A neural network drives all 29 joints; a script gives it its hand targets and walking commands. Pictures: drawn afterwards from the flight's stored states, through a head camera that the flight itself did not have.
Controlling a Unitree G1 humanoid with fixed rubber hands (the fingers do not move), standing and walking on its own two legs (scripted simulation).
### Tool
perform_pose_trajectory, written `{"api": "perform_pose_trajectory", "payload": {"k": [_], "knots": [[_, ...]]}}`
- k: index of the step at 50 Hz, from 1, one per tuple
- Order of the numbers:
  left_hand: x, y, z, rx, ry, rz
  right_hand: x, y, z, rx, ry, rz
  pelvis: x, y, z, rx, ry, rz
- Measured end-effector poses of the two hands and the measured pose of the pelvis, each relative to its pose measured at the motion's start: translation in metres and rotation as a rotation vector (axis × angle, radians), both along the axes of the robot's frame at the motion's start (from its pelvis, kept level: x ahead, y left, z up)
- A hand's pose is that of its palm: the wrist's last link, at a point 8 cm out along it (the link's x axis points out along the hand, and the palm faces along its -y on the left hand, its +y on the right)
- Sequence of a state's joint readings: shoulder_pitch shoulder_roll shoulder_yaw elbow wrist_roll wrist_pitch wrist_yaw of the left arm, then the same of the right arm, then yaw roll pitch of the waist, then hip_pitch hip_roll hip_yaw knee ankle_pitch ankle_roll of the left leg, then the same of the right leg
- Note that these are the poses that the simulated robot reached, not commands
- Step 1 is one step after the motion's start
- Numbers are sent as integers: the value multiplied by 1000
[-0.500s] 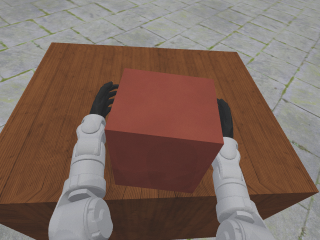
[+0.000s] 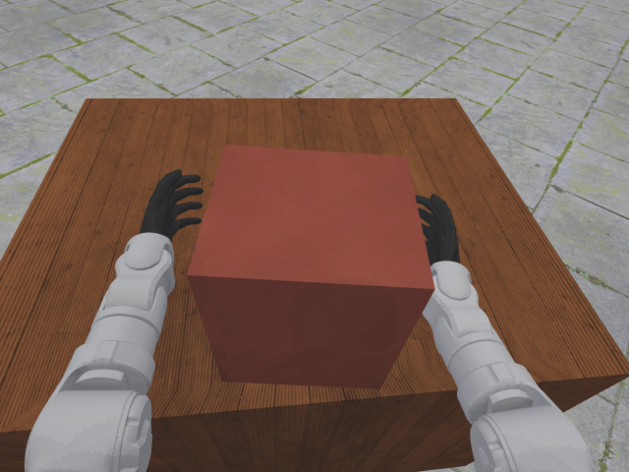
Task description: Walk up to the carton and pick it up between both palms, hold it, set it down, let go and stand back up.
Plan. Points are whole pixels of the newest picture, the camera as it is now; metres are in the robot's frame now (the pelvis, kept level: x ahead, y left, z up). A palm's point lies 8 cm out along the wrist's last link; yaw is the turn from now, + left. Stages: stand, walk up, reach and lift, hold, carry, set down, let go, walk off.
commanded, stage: set down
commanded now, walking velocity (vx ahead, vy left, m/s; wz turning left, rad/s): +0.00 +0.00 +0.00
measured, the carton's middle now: (308, 276) +0.36 +0.00 +0.06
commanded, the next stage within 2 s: none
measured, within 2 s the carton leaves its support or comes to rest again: neither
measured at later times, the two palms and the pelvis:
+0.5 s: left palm (123, 171) +0.41 +0.19 +0.20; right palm (479, 208) +0.37 -0.19 +0.17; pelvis -0.05 -0.01 +0.00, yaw +1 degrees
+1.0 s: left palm (102, 144) +0.40 +0.20 +0.24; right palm (509, 185) +0.37 -0.21 +0.21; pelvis -0.04 -0.02 +0.00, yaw +1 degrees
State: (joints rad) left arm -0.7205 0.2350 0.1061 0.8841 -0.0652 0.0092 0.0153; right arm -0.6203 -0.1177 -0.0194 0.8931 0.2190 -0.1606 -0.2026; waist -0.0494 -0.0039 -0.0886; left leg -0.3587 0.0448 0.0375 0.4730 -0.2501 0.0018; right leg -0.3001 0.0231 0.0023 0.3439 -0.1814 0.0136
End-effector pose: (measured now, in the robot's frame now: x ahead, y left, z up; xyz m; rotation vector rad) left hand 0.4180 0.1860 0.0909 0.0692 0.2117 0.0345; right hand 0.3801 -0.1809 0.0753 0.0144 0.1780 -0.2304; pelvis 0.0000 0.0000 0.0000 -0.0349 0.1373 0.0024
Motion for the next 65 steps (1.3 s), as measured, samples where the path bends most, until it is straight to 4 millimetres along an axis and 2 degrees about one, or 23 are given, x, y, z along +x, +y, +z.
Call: {"api": "perform_pose_trajectory", "payload": {"k": [5,9,14,20,25,34,40,43,48,52,55,61,65], "knots": [[-11,2,14,1,38,-32,-10,-24,15,0,35,-48,-6,-2,2,2,-84,6],[-20,0,22,-23,49,-32,-19,-34,25,8,52,-41,-16,-5,3,8,-111,2],[-22,5,40,-54,33,1,-21,-31,48,11,33,10,-32,-10,2,19,-103,-5],[-14,9,79,-55,1,25,-11,-19,78,29,35,37,-46,-13,1,24,-67,3],[-12,9,109,-47,-19,11,-9,-11,99,40,32,32,-49,-13,1,22,-68,14],[-13,5,124,-44,39,2,-14,-22,115,45,79,-6,-48,-12,1,19,-100,25],[-6,-2,143,-62,-12,-9,-9,-29,139,33,23,10,-45,-13,1,18,-98,16],[-7,0,149,-66,-12,-13,-8,-27,145,29,23,29,-43,-14,2,19,-118,12],[-13,11,149,-53,8,-9,-12,-26,144,42,36,38,-39,-16,4,21,-146,18],[-22,21,140,-39,12,-9,-19,-24,132,41,40,44,-38,-16,5,22,-175,25],[-32,27,124,-38,14,-12,-30,-19,115,47,50,58,-38,-16,5,22,-198,25],[-61,35,78,-49,79,-6,-57,-12,76,80,81,52,-41,-14,4,20,-217,27],[-77,36,62,-63,86,2,-72,-12,68,85,56,33,-46,-12,3,19,-206,22]]}}
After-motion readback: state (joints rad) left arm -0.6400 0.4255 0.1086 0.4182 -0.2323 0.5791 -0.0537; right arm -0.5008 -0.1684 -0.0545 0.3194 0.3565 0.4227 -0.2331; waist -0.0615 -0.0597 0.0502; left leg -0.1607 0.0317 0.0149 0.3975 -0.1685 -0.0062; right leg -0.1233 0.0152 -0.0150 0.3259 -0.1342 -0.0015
